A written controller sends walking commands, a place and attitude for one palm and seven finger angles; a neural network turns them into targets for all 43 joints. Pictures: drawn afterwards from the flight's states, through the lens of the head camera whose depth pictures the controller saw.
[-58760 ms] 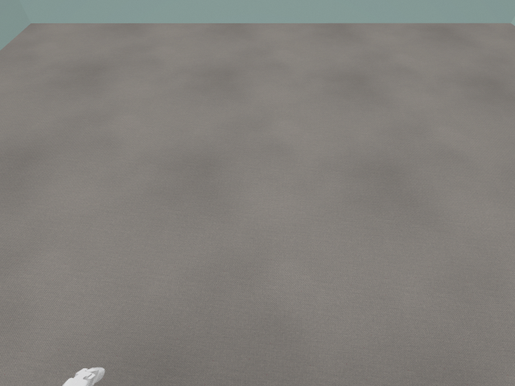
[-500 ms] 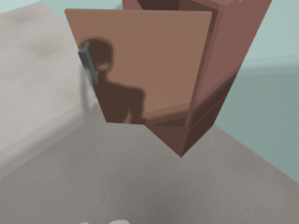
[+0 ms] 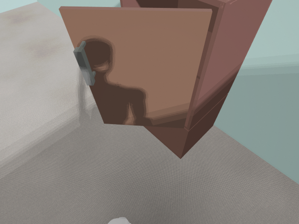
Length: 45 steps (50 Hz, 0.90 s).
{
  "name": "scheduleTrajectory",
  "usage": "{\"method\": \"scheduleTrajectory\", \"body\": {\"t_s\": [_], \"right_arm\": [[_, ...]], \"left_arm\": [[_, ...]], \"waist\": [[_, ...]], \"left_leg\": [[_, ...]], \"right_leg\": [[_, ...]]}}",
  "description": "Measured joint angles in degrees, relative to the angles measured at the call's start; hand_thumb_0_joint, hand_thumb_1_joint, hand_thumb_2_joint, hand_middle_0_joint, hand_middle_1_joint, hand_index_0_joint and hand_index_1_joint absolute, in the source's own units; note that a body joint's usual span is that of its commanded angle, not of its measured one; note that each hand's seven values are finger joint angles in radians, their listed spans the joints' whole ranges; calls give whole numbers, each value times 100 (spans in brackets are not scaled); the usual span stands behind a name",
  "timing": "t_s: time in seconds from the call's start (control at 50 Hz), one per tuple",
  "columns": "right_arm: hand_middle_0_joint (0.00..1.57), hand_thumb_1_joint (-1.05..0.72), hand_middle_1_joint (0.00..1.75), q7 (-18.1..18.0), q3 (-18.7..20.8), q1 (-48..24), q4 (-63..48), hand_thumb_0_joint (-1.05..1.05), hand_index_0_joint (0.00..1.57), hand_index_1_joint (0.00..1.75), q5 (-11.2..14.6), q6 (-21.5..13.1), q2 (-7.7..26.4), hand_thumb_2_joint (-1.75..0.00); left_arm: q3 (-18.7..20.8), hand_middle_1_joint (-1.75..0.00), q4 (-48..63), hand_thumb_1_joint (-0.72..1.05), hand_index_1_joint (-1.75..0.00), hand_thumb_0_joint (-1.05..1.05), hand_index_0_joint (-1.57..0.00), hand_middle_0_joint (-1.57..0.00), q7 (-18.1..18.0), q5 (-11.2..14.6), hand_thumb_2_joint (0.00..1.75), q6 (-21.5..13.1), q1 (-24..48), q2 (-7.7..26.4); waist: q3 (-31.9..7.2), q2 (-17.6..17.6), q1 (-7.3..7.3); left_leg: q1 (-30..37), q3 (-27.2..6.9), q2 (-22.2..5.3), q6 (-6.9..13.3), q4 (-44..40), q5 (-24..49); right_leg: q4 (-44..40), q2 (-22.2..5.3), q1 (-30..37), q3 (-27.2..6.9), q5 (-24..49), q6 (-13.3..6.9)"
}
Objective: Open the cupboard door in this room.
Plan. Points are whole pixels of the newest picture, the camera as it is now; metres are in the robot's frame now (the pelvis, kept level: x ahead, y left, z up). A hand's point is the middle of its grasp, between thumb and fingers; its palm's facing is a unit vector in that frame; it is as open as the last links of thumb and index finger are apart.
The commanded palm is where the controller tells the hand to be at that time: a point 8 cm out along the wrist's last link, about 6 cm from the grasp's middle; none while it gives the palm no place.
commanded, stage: come to a stop and stand still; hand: left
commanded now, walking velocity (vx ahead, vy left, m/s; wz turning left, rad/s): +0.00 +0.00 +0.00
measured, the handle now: (87, 63) +0.59 +0.26 +0.08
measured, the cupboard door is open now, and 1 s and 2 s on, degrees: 41 41 41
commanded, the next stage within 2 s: look again from close up in 0.42 s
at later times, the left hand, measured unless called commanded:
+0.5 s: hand out of the picture +0.00 +0.17 -0.16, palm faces +0.04 -0.98 -0.17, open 7.4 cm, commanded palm none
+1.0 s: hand out of the picture -0.02 +0.19 -0.16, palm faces +0.02 -0.98 -0.20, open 7.4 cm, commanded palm none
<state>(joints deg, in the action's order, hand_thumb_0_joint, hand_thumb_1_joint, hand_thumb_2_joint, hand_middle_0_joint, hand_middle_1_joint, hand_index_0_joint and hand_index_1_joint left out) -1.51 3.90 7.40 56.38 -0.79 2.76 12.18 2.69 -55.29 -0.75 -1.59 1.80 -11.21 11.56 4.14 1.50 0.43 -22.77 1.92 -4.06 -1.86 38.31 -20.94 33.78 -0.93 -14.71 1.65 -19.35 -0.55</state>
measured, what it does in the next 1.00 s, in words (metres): steps on the spot: left foot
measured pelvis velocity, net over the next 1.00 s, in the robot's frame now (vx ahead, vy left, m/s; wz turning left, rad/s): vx -0.03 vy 0.01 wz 0.01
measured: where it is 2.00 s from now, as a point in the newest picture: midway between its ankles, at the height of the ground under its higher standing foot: outside the picture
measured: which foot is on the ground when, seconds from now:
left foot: up 0.00-0.18, down 0.20-1.00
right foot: down 0.00-1.00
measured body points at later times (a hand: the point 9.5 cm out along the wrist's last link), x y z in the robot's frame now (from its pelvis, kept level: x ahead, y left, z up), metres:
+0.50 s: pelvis -0.01 +0.00 +0.02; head +0.01 +0.00 +0.47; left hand +0.00 +0.22 -0.15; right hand +0.00 -0.23 -0.14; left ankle -0.02 +0.10 -0.73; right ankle -0.02 -0.11 -0.73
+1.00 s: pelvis -0.03 +0.01 +0.01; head -0.03 +0.01 +0.46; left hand -0.02 +0.24 -0.14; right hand +0.00 -0.22 -0.14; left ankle -0.02 +0.10 -0.73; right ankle -0.02 -0.11 -0.73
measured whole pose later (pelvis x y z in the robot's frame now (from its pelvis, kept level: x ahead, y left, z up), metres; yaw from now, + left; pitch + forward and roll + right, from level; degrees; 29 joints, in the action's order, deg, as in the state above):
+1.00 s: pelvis -0.03 +0.01 +0.01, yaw +1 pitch -1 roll +0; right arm -1.1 -0.4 15.9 60.5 -0.9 -1.2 10.0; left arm -0.9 -61.0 -1.5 -0.9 -0.7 -16.5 9.8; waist 0.8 -0.1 0.2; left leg -11.3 2.4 1.7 2.2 25.8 -13.3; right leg 27.0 -1.7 -11.7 1.9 -14.0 0.4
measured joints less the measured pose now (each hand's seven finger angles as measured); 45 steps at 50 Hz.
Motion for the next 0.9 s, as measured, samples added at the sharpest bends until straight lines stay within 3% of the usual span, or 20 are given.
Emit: {"method": "scheduleTrajectory", "body": {"t_s": [0.08, 0.12, 0.18, 0.22, 0.32, 0.52, 0.66, 0.9], "right_arm": [[20, -90, 30, 30, 27, 101, 143, 0, 20, 30, 19, 102, 70, -90], [20, -90, 30, 35, -1, 172, 198, 0, 20, 30, 36, 65, 31, -90], [20, -90, 30, 24, -78, 299, 305, 0, 20, 30, 43, -39, -57, -90], [20, -90, 30, 1, -131, 383, 422, 0, 20, 30, 18, -127, -117, -90], [20, -90, 30, -27, -294, 539, 692, 0, 20, 30, -16, -165, -356, -90], [20, -91, 30, -49, -342, 740, 874, 0, 20, 30, -2, -245, -421, -90], [20, -91, 30, -28, -373, 823, 448, 0, 20, 30, 12, -401, -268, -90], [20, -92, 30, 26, -411, 858, 350, 1, 20, 30, -18, -370, -222, -90]], "left_arm": [[-106, -30, -113, 91, -30, 1, -20, -20, -13, -12, 90, -44, -101, -153], [-136, -30, -171, 91, -30, 1, -20, -20, -25, -6, 90, -82, -132, -192], [-153, -30, -283, 91, -30, 1, -20, -20, -56, 44, 89, -138, -160, -202], [-163, -30, -377, 92, -30, 1, -20, -20, -52, 98, 89, -134, -120, -191], [-163, -30, -576, 93, -30, 1, -20, -20, -46, 121, 89, -79, -73, -122], [-231, -30, -901, 91, -30, 1, -20, -20, -29, 122, 90, -139, -320, -224], [-380, -30, -814, 91, -30, 1, -20, -20, -167, 83, 89, -350, -536, -367], [-362, -30, -575, 91, -30, 1, -20, -20, -92, 61, 90, -240, -504, -223]], "waist": [[-75, 9, -19], [-93, -66, -30], [-126, -143, -44], [-133, -124, -69], [-141, -308, 43], [-210, -236, 9], [-152, -41, -114], [-316, -118, -37]], "left_leg": [[-103, -138, 282, 42, 1114, -611], [119, -55, 349, 20, 907, -595], [749, 12, 380, 12, -357, 111], [988, -80, 323, 179, -860, 465], [1145, -54, 350, 237, -1115, 517], [1345, 11, 401, 256, -1513, 717], [1082, 53, 433, 330, -982, 489], [1124, 62, 566, 406, -1130, 667]], "right_leg": [[-276, 11, 162, 40, 91, -63], [-437, 15, 225, 36, 199, -80], [-458, 78, 224, 60, 229, -70], [-390, 161, 203, 154, 183, -50], [-820, 148, 428, 127, 432, -43], [-1120, 106, 567, 63, 591, -16], [-634, 56, 316, 26, 405, 42], [-584, -75, 282, 16, 465, 99]]}}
